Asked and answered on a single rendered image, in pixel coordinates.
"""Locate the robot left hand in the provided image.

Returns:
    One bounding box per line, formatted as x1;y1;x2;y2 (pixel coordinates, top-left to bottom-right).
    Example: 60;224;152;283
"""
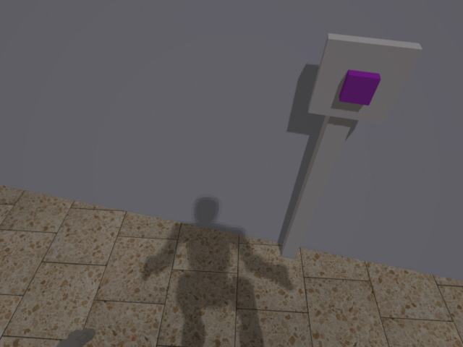
56;328;95;347

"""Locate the panel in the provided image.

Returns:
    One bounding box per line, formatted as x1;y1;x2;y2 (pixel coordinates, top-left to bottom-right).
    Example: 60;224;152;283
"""
281;33;422;259

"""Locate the button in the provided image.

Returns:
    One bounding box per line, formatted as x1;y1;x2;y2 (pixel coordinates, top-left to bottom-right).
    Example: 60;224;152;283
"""
339;70;381;106

